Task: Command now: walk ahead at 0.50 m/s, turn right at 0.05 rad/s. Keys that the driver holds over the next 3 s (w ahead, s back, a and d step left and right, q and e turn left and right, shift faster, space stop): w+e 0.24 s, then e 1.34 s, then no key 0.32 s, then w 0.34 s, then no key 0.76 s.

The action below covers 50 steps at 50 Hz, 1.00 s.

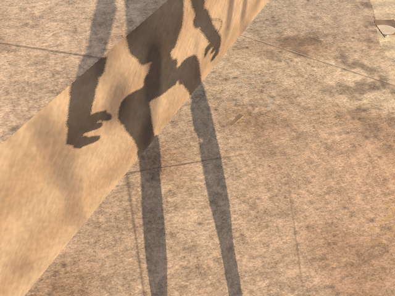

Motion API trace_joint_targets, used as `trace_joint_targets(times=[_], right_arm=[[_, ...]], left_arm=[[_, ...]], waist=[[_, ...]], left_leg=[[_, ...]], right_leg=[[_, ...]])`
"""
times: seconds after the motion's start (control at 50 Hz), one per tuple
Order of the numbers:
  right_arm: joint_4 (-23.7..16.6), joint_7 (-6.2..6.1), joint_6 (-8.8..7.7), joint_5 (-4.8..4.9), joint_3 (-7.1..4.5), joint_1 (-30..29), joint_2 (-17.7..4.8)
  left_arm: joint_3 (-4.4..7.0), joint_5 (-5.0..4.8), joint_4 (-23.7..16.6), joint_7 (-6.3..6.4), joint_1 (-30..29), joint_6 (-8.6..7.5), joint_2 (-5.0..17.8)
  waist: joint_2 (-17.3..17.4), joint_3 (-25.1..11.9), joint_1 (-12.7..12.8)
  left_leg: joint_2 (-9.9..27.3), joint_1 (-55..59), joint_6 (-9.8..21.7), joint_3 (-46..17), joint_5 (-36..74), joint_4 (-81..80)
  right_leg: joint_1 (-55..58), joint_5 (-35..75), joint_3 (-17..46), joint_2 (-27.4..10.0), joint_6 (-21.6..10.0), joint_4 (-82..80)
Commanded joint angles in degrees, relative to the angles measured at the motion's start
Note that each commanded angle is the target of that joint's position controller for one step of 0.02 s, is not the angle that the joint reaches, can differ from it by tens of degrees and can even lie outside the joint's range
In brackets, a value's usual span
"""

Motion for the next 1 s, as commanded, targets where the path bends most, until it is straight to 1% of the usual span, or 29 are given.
trace_joint_targets(times=[0.02,0.12,0.22,0.24,0.28,0.3,0.32,0.34,0.36,0.38,0.4,0.42,0.44,0.48,0.52,0.58,0.62,0.68,0.74,0.78,0.8,0.82,0.84,0.86,0.88,0.9,0.92,0.94,1.0], right_arm=[[-2.24,-0.52,-2.41,-0.36,-2.20,-0.92,-8.27],[0.31,-1.31,-2.67,-0.70,-1.99,0.37,-8.61],[3.66,-1.57,-1.64,0.19,-2.48,4.23,-9.64],[4.08,-1.70,-1.20,0.39,-2.62,4.46,-9.89],[3.75,-2.53,0.00,0.51,-2.85,2.21,-11.00],[3.37,-3.17,0.62,0.65,-3.06,1.31,-11.75],[2.84,-3.74,1.19,0.71,-2.97,0.24,-11.82],[2.22,-4.16,0.95,0.59,-2.45,0.84,-10.79],[0.21,-3.57,-0.22,-2.27,-0.35,7.38,-4.15],[0.08,-2.37,-1.61,-1.69,0.43,9.96,-5.54],[0.09,-1.73,-2.03,0.66,-0.89,3.83,-10.63],[-1.73,-1.91,-1.96,1.22,-0.64,-0.53,-10.17],[-1.35,-2.65,-1.33,0.42,-0.65,-1.93,-9.70],[-1.63,-3.43,0.58,-0.22,-1.13,-0.57,-9.97],[-0.75,-3.99,1.43,-0.27,-0.65,1.95,-7.74],[-0.77,-4.66,1.90,-0.68,-0.41,0.58,-6.92],[-1.23,-4.36,2.24,-0.55,-0.32,-1.65,-6.58],[-2.38,-3.75,2.30,-0.12,-0.46,-5.62,-6.60],[-2.97,-3.11,1.37,0.16,-0.87,-6.94,-7.13],[-2.41,-2.72,0.50,0.32,-1.38,-4.66,-7.37],[-1.83,-2.69,0.11,0.20,-1.82,-2.95,-8.18],[-2.39,-3.11,0.23,-0.80,-2.74,-2.32,-12.10],[-2.19,-3.26,1.21,-2.53,-3.69,-4.02,-15.72],[-2.66,-3.16,1.30,-2.45,-3.25,-3.21,-12.65],[-3.33,-3.33,1.34,-2.05,-2.44,-4.44,-9.68],[-3.59,-3.45,1.62,-1.30,-2.09,-6.52,-8.17],[-3.81,-3.64,1.85,-0.46,-1.82,-7.71,-7.35],[-3.73,-3.87,2.19,-0.35,-1.70,-8.03,-7.40],[-2.99,-4.40,3.16,-0.97,-2.33,-6.09,-8.35]], left_arm=[[0.90,0.30,-2.11,0.40,2.67,1.12,3.60],[0.55,-0.04,-3.96,-0.56,-4.18,0.62,2.09],[0.04,-0.04,-7.48,-2.36,-10.81,0.31,1.20],[0.06,0.03,-8.21,-2.78,-11.41,0.28,1.30],[0.67,0.70,-9.05,-3.56,-9.71,0.18,2.46],[1.56,0.90,-8.40,-3.63,-5.40,0.20,3.98],[2.89,0.95,-6.59,-3.44,2.29,0.13,6.26],[4.49,1.01,-5.43,-2.55,9.12,0.20,9.92],[5.56,1.38,-5.73,-1.35,11.21,0.65,16.40],[4.89,1.51,-8.30,-1.33,11.27,0.62,15.14],[4.33,1.41,-9.26,-1.29,9.49,1.18,11.88],[3.78,0.55,-9.44,-1.03,5.87,1.44,9.68],[3.27,-0.18,-9.76,-0.72,2.85,1.91,8.13],[3.09,0.83,-10.59,-0.22,-0.16,2.68,7.78],[3.35,1.20,-10.78,0.08,-2.01,2.92,8.24],[3.81,0.74,-10.44,1.18,-1.77,3.71,9.39],[3.84,0.22,-10.69,1.91,-2.38,4.77,9.33],[3.84,0.20,-11.14,2.57,-2.66,6.08,9.21],[3.84,0.30,-11.32,2.45,-2.10,6.64,8.91],[3.63,-0.24,-11.77,2.44,-3.26,6.87,8.17],[3.33,-0.53,-12.01,2.52,-3.39,6.99,7.12],[2.50,0.15,-12.29,2.41,-0.75,6.98,4.25],[2.32,0.14,-13.63,2.21,2.13,6.54,3.33],[3.73,0.96,-12.92,2.03,2.20,5.96,8.63],[4.81,0.12,-11.63,1.99,1.95,6.25,10.95],[4.98,-0.17,-10.45,2.29,2.37,7.10,10.07],[4.79,-0.12,-10.36,2.49,2.20,7.87,8.98],[4.30,-0.31,-10.61,2.32,1.88,8.33,7.09],[3.43,-0.69,-12.91,2.00,-2.10,8.35,4.33]], waist=[[4.46,-3.65,1.19],[4.94,-0.53,-1.89],[4.54,2.12,-4.90],[4.76,2.16,-4.82],[6.53,0.67,-2.60],[8.26,-2.85,-0.52],[7.94,-7.24,3.47],[4.96,-11.64,7.14],[-11.39,-19.53,2.78],[-11.42,-33.02,3.49],[-3.17,-30.63,6.74],[-0.64,-21.92,5.45],[3.28,-14.38,3.41],[0.53,-9.84,-0.32],[-1.30,-9.41,-2.06],[-2.21,-12.02,-1.65],[-3.13,-12.95,-0.98],[-5.06,-11.11,0.40],[-7.10,-9.87,1.10],[-7.67,-9.74,-0.60],[-7.02,-9.39,-1.38],[1.02,-11.36,0.27],[17.90,-8.75,3.70],[16.55,-9.54,1.44],[11.38,-8.86,1.19],[8.60,-7.70,1.88],[8.74,-6.73,1.64],[9.27,-5.96,1.53],[12.24,-6.16,-0.81]], left_leg=[[17.41,3.43,10.55,-10.74,15.36,-13.64],[15.23,6.18,6.23,-1.21,12.34,-15.51],[18.76,15.96,4.99,1.47,14.90,-13.38],[19.54,18.17,4.59,1.77,17.71,-11.89],[19.31,19.96,2.56,3.72,37.25,-4.43],[18.47,20.38,1.15,4.58,47.88,1.66],[16.65,17.97,-0.73,6.13,52.13,11.84],[13.62,9.16,-3.87,7.24,42.83,25.52],[5.65,-11.73,-7.99,6.61,-8.57,47.95],[-1.51,-23.03,-9.35,-5.52,-31.26,62.34],[3.04,-24.97,-8.04,-10.17,-26.56,63.25],[5.31,-27.28,-7.32,-8.54,-21.90,58.67],[7.20,-26.89,-7.86,-7.15,-19.16,54.58],[8.14,-19.22,-8.54,-6.94,-15.98,49.34],[7.36,-16.27,-9.72,-5.70,-14.49,43.51],[6.08,-16.08,-11.22,-6.07,-9.48,35.55],[5.42,-15.06,-11.44,-6.64,-4.99,30.90],[4.25,-13.78,-11.07,-7.50,-3.33,23.94],[2.93,-11.47,-10.03,-8.07,-5.87,16.51],[2.79,-6.44,-8.54,-7.71,-2.29,6.03],[4.94,-1.25,-7.19,-8.08,4.39,-0.93],[16.16,5.93,-3.08,-16.67,11.15,-2.17],[26.52,8.98,6.71,-29.84,25.53,-3.34],[30.15,8.27,11.77,-33.79,26.87,-3.67],[26.69,7.09,10.01,-27.19,24.84,-2.51],[22.54,6.39,7.07,-21.11,22.02,-1.63],[20.64,6.05,5.73,-17.52,20.75,-1.59],[19.22,5.28,5.35,-14.36,21.02,-2.05],[18.49,8.28,6.31,-9.85,20.63,-3.09]], right_leg=[[-4.04,7.49,2.14,-2.32,1.26,-3.86],[-4.77,24.41,1.87,0.56,0.54,-20.34],[-8.32,22.75,-0.26,2.29,-1.90,-29.21],[-8.98,20.03,-0.97,2.72,-2.64,-29.96],[-5.18,14.11,-4.16,5.45,-4.19,-31.37],[0.21,12.20,-6.01,7.75,-4.93,-30.83],[10.09,14.46,-7.15,10.38,-6.14,-32.98],[24.13,26.05,-2.88,8.83,-8.54,-35.47],[46.04,53.95,17.47,-6.69,-16.97,-29.18],[58.14,53.06,40.72,-16.22,-27.40,-35.35],[54.18,50.01,32.17,-12.89,-24.07,-37.04],[45.89,46.31,25.12,-10.02,-21.23,-37.92],[35.94,44.65,20.59,-7.44,-19.22,-39.84],[21.80,41.71,17.62,-4.44,-18.25,-43.64],[16.45,44.20,14.77,-2.60,-17.87,-44.54],[16.75,43.41,14.25,-1.53,-16.57,-43.10],[16.53,34.09,14.95,-0.30,-15.01,-42.87],[15.85,19.00,18.64,0.62,-13.44,-43.19],[18.26,18.52,23.12,0.23,-12.94,-40.84],[19.82,20.77,25.35,1.31,-11.27,-37.66],[18.12,17.29,24.89,3.28,-9.17,-35.28],[13.04,2.58,20.03,7.24,-6.04,-26.42],[0.91,-17.84,8.89,16.59,-2.40,-16.32],[-2.33,-20.04,7.30,12.82,0.32,-2.79],[-2.17,-15.94,7.44,11.21,1.25,2.59],[-2.26,-12.47,6.57,10.30,2.46,4.71],[-3.05,-9.76,5.84,9.80,3.44,6.27],[-2.72,-7.84,4.54,9.44,4.13,5.94],[-2.29,-5.26,0.91,8.18,5.04,-2.05]])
